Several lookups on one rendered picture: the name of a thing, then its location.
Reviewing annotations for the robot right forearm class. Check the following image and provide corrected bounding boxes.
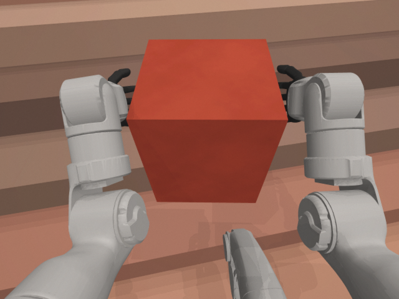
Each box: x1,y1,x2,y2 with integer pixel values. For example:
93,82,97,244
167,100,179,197
287,72,387,235

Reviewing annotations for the robot left hand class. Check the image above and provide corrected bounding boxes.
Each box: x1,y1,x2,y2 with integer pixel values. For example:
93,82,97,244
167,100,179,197
108,69,136,126

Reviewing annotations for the robot left upper arm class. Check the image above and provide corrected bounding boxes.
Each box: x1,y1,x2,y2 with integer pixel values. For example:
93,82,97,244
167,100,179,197
5,189,150,299

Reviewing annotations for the robot right upper arm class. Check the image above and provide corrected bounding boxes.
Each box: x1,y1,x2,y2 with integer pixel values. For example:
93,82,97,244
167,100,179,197
297,190,399,299

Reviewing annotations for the robot right thigh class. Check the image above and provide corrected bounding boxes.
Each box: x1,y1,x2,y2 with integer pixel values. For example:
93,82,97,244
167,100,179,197
223,229,287,299

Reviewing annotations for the robot right hand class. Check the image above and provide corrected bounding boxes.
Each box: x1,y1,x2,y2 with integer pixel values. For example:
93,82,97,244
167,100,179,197
277,65,306,123

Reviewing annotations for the robot left forearm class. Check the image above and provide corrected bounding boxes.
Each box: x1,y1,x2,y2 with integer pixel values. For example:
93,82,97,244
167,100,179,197
59,75,132,238

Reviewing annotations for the right robot shin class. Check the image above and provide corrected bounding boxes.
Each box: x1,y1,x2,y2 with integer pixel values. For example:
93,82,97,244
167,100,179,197
228,232,251,299

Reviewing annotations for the carton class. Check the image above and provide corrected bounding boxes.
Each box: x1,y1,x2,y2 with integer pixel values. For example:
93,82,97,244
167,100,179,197
126,39,288,203

